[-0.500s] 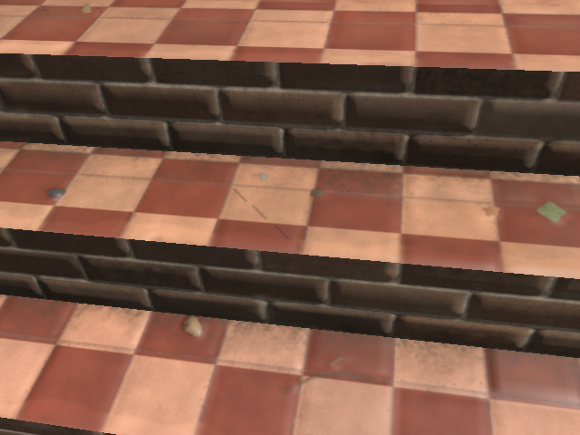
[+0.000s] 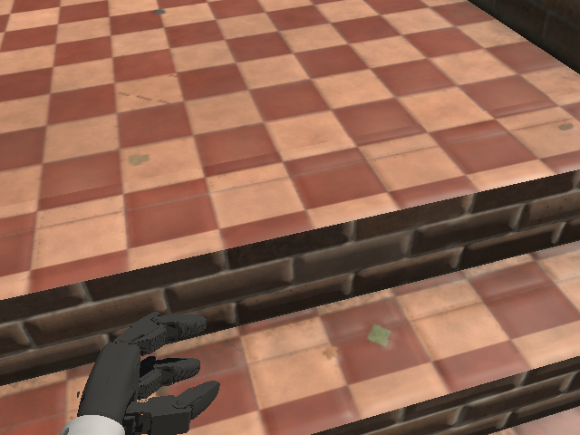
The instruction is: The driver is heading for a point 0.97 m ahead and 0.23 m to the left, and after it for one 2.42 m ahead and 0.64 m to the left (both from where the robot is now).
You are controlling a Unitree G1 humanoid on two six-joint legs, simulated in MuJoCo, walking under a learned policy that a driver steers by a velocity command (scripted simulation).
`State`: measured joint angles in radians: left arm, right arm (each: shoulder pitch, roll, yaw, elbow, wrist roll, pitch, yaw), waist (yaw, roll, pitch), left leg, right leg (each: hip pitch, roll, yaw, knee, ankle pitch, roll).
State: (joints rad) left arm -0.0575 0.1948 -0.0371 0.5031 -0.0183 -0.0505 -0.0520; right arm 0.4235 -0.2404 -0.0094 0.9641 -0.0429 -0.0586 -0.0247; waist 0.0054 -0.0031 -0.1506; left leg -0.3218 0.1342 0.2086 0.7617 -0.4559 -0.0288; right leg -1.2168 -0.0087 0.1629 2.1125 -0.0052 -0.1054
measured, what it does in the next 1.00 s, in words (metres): climbs, turning left: right foot 0.20 m higher, then left foot 0.20 m higher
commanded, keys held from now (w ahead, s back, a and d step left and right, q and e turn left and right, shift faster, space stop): w+q+shift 1.00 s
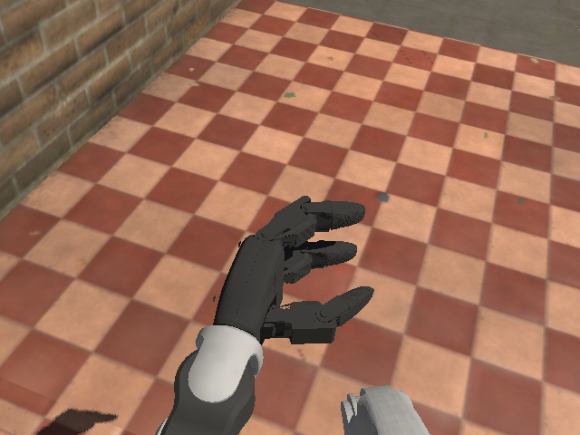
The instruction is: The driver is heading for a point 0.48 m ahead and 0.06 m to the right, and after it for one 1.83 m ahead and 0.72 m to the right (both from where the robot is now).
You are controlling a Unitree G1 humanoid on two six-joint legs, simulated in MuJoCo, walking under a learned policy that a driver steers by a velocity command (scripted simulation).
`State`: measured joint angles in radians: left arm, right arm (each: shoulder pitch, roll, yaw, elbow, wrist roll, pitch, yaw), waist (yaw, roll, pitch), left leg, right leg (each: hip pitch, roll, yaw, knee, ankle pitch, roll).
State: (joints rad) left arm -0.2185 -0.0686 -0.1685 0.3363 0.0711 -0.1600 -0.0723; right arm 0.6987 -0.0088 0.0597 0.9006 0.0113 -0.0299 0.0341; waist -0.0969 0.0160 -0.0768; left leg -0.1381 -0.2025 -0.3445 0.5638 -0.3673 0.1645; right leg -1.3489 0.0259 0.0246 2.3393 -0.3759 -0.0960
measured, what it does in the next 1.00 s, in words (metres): climbs, turning right: right foot 0.20 m higher, then left foot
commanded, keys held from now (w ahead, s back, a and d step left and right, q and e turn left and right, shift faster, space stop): w+q+shift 0.06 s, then w+shift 0.04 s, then w+e+shift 0.24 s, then e+shift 0.66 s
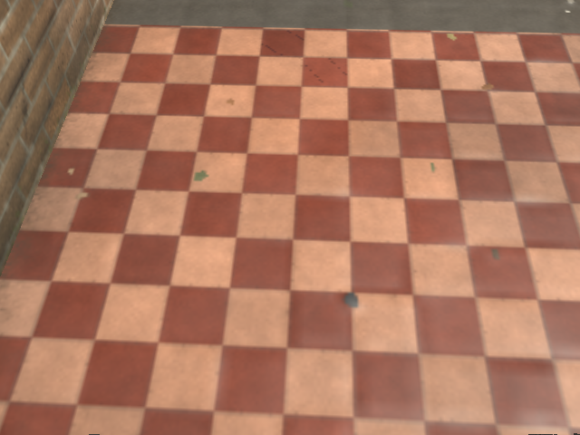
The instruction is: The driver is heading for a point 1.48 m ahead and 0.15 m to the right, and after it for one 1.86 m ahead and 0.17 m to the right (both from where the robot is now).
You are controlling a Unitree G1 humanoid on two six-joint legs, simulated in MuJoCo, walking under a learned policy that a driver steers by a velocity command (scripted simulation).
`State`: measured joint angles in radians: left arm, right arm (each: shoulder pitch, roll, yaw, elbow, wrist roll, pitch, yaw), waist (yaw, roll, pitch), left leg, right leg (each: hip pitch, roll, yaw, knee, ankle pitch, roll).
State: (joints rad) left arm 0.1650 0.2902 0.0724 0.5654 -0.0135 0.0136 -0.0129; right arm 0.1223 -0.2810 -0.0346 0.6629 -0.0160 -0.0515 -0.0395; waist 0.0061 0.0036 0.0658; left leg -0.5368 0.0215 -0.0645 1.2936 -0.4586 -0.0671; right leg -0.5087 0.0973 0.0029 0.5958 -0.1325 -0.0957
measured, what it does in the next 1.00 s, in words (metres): steps on the spot: left foot, then right foot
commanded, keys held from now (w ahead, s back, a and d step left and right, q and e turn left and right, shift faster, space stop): e+shift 0.30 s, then shift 0.04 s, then q+shift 0.66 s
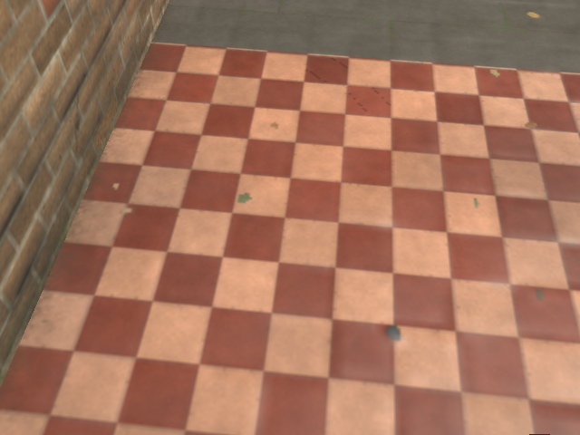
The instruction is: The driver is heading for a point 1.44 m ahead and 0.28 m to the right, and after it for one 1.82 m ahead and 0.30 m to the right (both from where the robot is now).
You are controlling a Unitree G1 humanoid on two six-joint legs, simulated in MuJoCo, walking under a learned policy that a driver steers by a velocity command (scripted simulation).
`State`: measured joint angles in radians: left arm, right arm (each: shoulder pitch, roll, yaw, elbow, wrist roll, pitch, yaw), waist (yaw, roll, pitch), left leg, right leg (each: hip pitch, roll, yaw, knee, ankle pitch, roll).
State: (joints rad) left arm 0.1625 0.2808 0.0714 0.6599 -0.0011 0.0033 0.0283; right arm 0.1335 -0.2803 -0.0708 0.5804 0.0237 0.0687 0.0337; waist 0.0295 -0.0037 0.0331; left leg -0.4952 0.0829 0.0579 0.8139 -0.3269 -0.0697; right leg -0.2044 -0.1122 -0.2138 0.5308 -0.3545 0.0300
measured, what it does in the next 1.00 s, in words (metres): walks ahead, turning right: left foot, then right foot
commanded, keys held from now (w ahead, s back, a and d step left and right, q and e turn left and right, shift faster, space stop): w+e+shift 0.76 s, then w+q+shift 0.24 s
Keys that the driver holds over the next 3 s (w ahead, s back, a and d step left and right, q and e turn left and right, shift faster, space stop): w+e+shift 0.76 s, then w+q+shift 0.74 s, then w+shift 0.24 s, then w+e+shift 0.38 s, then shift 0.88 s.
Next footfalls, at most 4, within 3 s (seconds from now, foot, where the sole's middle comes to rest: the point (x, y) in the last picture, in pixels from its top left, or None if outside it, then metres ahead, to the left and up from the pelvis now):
0.06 left None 0.06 0.14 -0.77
0.62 right None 0.43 -0.11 -0.77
1.08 left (360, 249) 0.95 -0.14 -0.77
1.54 right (432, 151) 1.33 -0.39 -0.77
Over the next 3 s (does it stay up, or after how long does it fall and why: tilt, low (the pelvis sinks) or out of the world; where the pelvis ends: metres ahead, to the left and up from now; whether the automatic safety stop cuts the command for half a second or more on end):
stays up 1.96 -0.24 0.00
